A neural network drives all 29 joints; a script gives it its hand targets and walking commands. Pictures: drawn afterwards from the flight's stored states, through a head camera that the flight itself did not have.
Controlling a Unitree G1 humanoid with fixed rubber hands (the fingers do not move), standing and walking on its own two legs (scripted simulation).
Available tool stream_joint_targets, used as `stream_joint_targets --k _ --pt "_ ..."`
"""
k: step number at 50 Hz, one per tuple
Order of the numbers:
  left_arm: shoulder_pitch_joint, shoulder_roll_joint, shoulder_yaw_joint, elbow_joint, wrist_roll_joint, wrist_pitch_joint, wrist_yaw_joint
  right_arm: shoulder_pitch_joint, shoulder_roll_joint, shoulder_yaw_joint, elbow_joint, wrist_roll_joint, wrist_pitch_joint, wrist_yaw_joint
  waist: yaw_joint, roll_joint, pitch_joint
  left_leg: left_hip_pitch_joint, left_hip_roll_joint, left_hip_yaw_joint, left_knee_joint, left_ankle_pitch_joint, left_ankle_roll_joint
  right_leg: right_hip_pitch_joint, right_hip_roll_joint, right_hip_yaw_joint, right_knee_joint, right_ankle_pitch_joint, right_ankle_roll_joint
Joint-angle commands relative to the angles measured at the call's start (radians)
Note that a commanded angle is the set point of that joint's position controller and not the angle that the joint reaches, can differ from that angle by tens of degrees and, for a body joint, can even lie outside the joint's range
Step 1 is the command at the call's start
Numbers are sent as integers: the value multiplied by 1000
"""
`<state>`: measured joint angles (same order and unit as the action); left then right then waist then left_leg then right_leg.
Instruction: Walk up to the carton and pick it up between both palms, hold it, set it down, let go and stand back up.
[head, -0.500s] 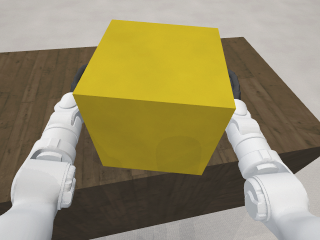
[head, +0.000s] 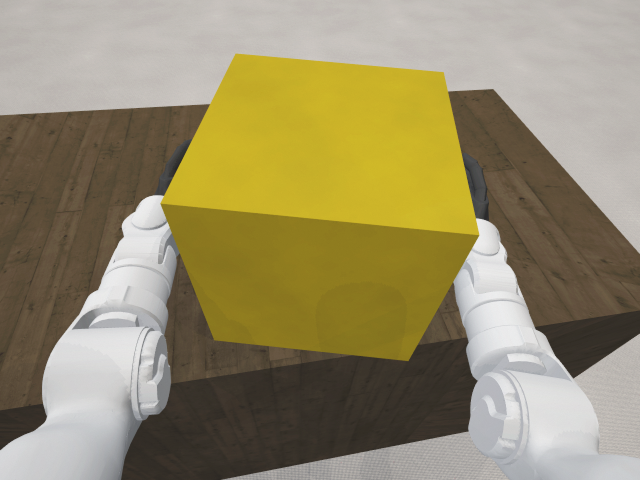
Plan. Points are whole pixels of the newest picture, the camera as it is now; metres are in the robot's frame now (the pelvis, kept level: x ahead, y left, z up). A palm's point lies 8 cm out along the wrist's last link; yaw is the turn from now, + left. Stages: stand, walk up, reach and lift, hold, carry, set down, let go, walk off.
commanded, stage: reach and lift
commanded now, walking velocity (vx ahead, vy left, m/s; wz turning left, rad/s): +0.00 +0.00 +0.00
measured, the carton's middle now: (324, 211) +0.44 -0.01 +0.08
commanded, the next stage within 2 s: none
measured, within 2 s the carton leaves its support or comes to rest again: leaves its support in 0.70 s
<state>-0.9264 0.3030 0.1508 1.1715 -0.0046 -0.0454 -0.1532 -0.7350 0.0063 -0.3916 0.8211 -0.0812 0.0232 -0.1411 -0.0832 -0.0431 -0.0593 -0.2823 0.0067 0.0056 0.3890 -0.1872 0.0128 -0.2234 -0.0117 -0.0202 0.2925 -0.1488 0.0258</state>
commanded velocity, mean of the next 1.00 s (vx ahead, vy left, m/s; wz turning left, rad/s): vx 0.00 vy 0.00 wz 0.00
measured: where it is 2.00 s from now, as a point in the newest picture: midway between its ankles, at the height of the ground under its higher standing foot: outside the picture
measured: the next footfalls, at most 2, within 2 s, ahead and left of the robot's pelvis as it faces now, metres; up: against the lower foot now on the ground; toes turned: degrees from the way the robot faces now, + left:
none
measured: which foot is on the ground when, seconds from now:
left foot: down 0.00-1.00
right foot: down 0.00-1.00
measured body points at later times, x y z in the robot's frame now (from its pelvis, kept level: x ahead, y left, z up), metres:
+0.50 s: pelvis +0.02 +0.00 +0.00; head +0.03 +0.02 +0.45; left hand +0.46 +0.18 +0.12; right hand +0.41 -0.20 +0.11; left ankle +0.00 +0.10 -0.75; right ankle +0.00 -0.14 -0.75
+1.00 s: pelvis +0.01 -0.01 +0.00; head -0.01 +0.02 +0.45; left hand +0.45 +0.17 +0.16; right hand +0.39 -0.21 +0.15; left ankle +0.00 +0.10 -0.75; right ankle +0.00 -0.14 -0.75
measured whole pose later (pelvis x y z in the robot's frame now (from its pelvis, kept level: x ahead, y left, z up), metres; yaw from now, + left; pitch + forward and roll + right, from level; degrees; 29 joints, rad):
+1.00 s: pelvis +0.01 -0.01 +0.00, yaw +0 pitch -2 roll -1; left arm -0.84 0.26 0.19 0.91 0.05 0.13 -0.14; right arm -0.69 -0.05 -0.28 0.80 0.01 0.00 -0.16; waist -0.07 -0.04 -0.02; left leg -0.11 0.01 0.02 0.32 -0.18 0.01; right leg -0.06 -0.01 -0.01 0.25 -0.15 0.02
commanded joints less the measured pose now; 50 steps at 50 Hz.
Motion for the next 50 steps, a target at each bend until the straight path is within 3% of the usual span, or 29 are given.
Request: stream_joint_targets --k 1,11,21,33,41,50 --pt "-654 -587 -135 -252 25 -46 -121 -609 511 343 -161 -14 -55 156 -16 169 -490 350 -14 39 -12 457 -111 215 34 -36 9 312 -8" --pt "-604 -604 -137 -368 37 21 -126 -564 525 385 -198 -13 -43 142 -22 106 -431 371 -13 47 -26 525 -108 268 40 -33 1 375 13" --pt "-578 -610 -170 -484 36 64 -119 -550 544 446 -249 29 -46 116 -18 128 -443 385 -18 44 -14 625 -115 306 39 -27 4 462 20" --pt "-632 -642 -261 -636 -21 86 -86 -633 558 533 -361 90 -72 101 -15 148 -585 415 -21 32 17 723 -125 323 41 -20 18 538 20" --pt "-673 -641 -248 -623 -16 83 -80 -703 546 541 -360 93 -95 98 1 121 -594 388 -23 37 -4 651 -104 348 36 -19 20 527 21" --pt "-683 -623 -174 -519 31 118 -92 -755 502 487 -261 91 -81 98 17 78 -459 356 -26 59 -65 468 -70 355 31 -22 -16 386 14"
